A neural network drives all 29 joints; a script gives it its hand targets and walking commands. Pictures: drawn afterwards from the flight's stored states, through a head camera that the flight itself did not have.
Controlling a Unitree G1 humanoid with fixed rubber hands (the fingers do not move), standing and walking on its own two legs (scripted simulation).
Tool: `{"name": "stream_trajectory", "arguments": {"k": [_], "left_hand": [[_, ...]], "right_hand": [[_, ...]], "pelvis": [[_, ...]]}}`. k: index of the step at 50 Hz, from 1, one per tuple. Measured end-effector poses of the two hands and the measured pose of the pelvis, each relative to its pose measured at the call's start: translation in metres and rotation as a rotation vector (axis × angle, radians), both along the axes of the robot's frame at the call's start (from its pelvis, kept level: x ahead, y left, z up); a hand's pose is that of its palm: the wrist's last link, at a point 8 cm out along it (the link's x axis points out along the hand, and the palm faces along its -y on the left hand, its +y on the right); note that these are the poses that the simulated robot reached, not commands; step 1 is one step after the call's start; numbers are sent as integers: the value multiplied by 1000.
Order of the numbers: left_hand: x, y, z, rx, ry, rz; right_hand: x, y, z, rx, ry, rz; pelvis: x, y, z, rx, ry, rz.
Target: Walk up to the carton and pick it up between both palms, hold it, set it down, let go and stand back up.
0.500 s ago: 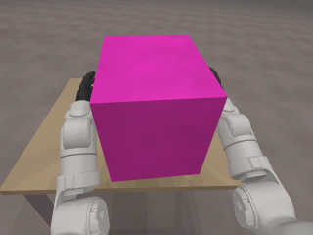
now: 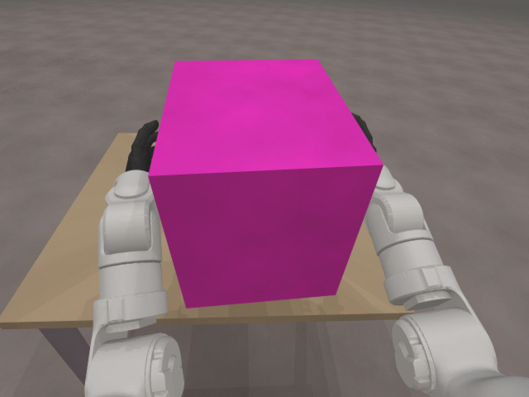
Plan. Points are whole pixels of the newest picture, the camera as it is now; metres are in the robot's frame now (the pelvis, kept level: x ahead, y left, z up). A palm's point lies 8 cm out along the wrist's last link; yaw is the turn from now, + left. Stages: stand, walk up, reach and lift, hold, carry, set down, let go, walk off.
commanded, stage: hold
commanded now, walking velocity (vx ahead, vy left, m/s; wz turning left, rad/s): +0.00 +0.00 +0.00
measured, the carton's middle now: (255, 177) +0.37 +0.00 +0.19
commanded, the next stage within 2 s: none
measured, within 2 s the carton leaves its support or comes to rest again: neither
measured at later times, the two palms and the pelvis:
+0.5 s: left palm (141, 175) +0.36 +0.16 +0.21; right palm (359, 164) +0.36 -0.15 +0.22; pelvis +0.00 +0.00 +0.00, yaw +0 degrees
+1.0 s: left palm (142, 176) +0.36 +0.16 +0.21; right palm (359, 165) +0.36 -0.15 +0.22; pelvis +0.00 +0.00 +0.00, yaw +0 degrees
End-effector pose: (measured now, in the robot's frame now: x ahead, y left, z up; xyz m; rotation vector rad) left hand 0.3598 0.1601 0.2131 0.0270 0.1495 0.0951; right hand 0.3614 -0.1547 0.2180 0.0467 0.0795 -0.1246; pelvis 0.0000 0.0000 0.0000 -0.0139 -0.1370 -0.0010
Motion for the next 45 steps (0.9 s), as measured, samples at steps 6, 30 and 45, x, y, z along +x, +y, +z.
{"name": "stream_trajectory", "arguments": {"k": [6,30,45], "left_hand": [[0,1,1,1,0,-1],[0,1,1,5,2,1],[1,1,-1,6,1,2]], "right_hand": [[-1,1,1,0,0,0],[1,2,2,-5,2,2],[2,1,0,-5,0,4]], "pelvis": [[-2,0,0,0,1,-1],[-3,0,0,0,7,1],[-1,0,0,0,6,2]]}}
